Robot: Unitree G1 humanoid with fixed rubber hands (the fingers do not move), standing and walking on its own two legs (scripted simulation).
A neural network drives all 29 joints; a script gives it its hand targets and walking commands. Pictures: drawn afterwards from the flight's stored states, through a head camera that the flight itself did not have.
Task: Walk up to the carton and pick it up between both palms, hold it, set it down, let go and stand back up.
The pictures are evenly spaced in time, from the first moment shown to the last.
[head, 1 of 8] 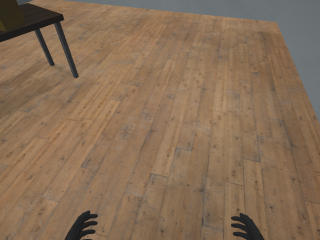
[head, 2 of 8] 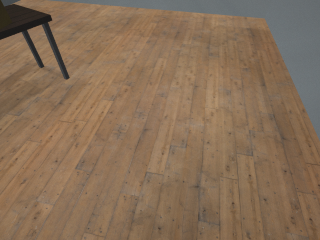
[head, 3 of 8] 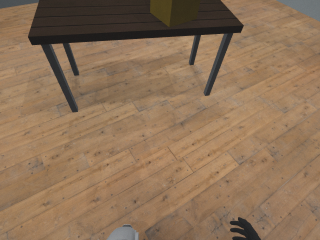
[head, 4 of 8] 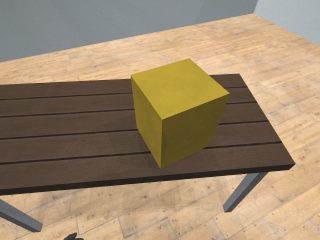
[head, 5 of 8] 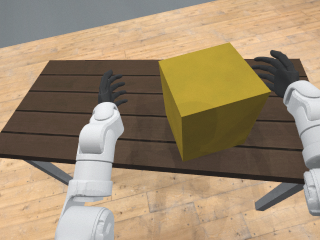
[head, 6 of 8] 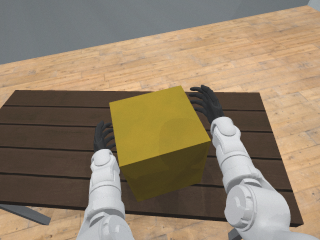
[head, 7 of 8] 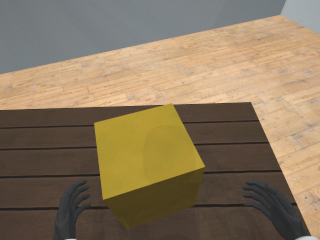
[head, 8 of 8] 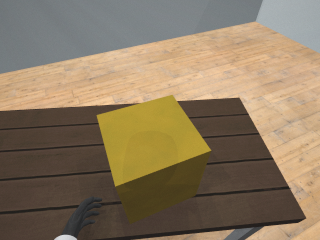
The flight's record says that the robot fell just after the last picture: no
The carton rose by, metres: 0.00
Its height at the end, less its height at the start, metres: +0.00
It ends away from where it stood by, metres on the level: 0.03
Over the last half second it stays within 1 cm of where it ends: yes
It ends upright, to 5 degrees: yes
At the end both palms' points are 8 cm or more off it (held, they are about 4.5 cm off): yes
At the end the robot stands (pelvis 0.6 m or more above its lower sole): yes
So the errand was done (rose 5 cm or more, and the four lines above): no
